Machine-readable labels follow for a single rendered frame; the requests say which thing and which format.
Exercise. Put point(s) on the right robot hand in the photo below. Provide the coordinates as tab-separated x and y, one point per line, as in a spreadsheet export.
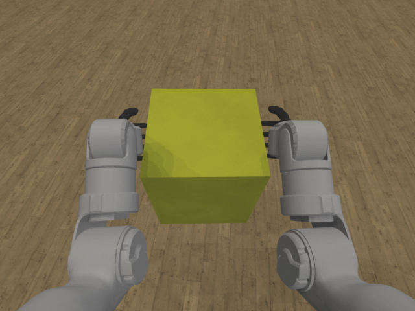
281	114

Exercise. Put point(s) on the left robot upper arm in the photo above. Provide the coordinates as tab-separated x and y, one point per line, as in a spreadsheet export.
104	263

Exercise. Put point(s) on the right robot upper arm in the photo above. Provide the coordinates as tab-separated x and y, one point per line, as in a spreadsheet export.
321	264

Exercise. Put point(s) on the left robot forearm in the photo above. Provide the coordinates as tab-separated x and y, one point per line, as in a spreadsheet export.
112	147

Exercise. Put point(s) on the carton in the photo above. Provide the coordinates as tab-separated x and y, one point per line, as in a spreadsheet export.
204	158

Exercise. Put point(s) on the left robot hand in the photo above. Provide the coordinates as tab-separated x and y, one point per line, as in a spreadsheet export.
126	115

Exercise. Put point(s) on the right robot forearm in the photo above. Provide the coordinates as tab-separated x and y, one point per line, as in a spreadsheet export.
302	148

